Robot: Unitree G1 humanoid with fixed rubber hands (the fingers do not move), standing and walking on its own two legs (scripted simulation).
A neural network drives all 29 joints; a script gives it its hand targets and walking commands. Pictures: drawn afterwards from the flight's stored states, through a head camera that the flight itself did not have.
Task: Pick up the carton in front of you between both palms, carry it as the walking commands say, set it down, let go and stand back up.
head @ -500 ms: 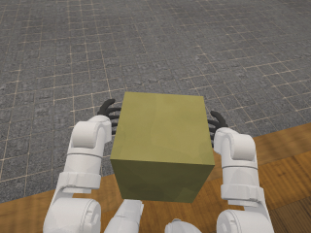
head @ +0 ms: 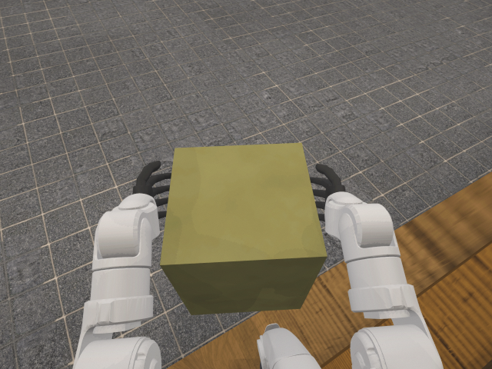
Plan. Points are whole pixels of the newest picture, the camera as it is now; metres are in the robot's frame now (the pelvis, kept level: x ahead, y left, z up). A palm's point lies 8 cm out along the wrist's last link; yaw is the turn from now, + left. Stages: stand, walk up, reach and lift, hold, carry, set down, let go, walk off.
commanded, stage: carry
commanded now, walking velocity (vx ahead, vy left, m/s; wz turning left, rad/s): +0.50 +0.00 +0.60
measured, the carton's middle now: (242, 234) +0.34 -0.04 -0.02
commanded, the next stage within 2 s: none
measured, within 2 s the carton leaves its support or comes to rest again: neither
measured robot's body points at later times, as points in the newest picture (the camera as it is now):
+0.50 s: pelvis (228, 261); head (233, 77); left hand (111, 141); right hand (224, 118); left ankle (187, 289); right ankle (245, 351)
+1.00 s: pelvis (210, 166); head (203, 16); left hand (151, 88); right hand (232, 82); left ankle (197, 281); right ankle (225, 226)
